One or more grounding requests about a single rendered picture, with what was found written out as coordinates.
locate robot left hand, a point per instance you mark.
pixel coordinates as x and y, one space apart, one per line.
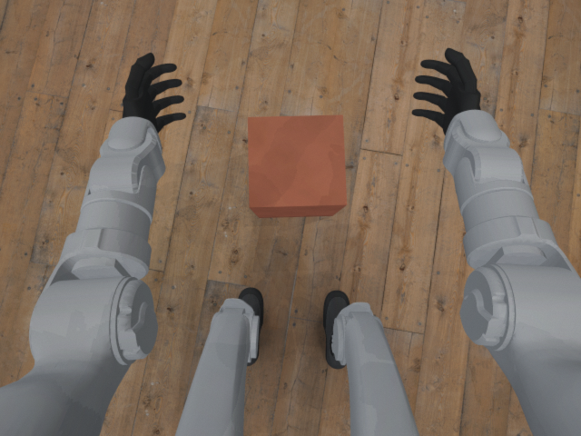
139 94

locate carton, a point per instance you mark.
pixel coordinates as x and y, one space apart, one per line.
296 165

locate left robot upper arm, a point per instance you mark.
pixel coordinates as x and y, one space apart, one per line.
85 336

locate robot left thigh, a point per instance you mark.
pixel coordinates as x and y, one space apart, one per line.
215 402

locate left robot forearm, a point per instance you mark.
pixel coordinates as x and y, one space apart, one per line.
111 237

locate robot right hand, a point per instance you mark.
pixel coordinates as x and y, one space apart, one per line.
461 89

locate left robot shin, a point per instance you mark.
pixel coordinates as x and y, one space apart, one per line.
233 303

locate right robot upper arm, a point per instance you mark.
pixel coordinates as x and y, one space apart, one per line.
529 318

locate right robot forearm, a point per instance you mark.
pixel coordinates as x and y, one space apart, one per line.
501 220

